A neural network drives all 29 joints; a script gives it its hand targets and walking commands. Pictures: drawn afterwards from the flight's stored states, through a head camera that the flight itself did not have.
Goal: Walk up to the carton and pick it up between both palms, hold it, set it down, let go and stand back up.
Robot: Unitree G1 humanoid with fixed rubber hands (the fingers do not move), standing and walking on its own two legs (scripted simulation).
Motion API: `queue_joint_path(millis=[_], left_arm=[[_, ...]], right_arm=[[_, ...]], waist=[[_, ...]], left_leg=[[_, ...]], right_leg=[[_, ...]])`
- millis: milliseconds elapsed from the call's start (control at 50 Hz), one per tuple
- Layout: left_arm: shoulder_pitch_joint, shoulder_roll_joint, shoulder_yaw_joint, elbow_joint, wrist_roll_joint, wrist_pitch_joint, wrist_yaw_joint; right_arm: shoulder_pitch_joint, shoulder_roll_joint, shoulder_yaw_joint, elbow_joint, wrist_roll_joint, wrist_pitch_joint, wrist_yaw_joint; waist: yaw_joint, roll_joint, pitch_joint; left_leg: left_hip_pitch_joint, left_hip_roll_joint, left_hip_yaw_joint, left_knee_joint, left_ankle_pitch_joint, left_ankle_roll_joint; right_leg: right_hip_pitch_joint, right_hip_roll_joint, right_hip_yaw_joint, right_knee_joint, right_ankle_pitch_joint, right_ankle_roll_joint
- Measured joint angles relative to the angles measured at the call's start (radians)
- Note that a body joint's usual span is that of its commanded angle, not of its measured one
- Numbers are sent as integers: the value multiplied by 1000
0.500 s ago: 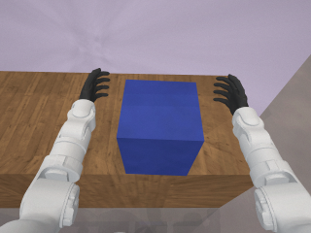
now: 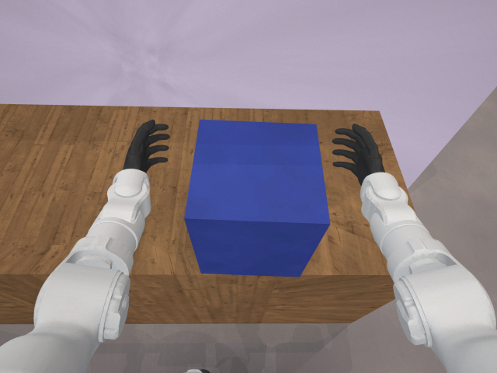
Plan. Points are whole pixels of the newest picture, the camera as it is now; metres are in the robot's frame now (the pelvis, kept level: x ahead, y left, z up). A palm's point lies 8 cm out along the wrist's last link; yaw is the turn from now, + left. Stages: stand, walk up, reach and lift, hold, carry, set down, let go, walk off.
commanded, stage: reach and lift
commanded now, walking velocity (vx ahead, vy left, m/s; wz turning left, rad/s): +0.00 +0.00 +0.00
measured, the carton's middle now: (254, 205) +0.42 +0.00 -0.05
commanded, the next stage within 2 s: none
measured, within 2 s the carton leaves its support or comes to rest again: neither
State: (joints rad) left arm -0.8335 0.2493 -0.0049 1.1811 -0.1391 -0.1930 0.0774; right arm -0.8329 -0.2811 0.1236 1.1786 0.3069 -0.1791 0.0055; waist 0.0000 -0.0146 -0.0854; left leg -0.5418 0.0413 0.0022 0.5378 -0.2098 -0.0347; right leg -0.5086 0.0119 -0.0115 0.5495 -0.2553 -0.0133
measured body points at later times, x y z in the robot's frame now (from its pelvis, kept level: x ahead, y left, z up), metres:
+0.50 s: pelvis +0.00 +0.00 -0.01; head +0.14 +0.00 +0.42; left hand +0.44 +0.18 -0.02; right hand +0.44 -0.18 -0.01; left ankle +0.02 +0.14 -0.73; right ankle +0.00 -0.11 -0.73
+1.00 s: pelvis +0.01 +0.00 -0.01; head +0.14 +0.00 +0.42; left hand +0.44 +0.15 -0.02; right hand +0.44 -0.16 -0.02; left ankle +0.02 +0.14 -0.73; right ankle +0.00 -0.11 -0.73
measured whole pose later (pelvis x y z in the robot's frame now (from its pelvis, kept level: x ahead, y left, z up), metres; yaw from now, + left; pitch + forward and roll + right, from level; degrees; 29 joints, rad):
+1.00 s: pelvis +0.01 +0.00 -0.01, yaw -1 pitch +28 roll -1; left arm -0.81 0.09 0.16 1.28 -0.04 -0.51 0.09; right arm -0.80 -0.11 -0.08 1.22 0.15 -0.47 -0.07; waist 0.00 0.02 -0.22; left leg -0.86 0.05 0.00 0.55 -0.18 -0.03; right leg -0.82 0.02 -0.01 0.55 -0.22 -0.01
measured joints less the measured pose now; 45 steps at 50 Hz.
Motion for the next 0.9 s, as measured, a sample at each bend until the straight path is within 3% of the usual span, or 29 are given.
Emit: queue_joint_path(millis=[140,380,740,900], left_arm=[[11,-16,0,64,-20,-139,-1],[8,-41,0,103,-20,-251,-1],[25,-114,44,103,-11,-305,-12],[25,-147,121,103,55,-315,2]], right_arm=[[19,20,0,29,0,-105,0],[23,28,-2,35,0,-211,-6],[37,78,-24,43,-1,-286,-25],[37,153,-147,43,-103,-291,-57]], waist=[[0,6,-68],[0,16,-119],[0,33,-130],[0,34,-130]], left_leg=[[-145,1,0,1,24,0],[-307,5,0,11,39,1],[-318,6,0,13,25,1],[-318,6,0,13,26,1]], right_leg=[[-145,1,0,0,25,0],[-303,5,1,0,46,2],[-314,5,1,0,33,4],[-314,5,1,0,35,5]])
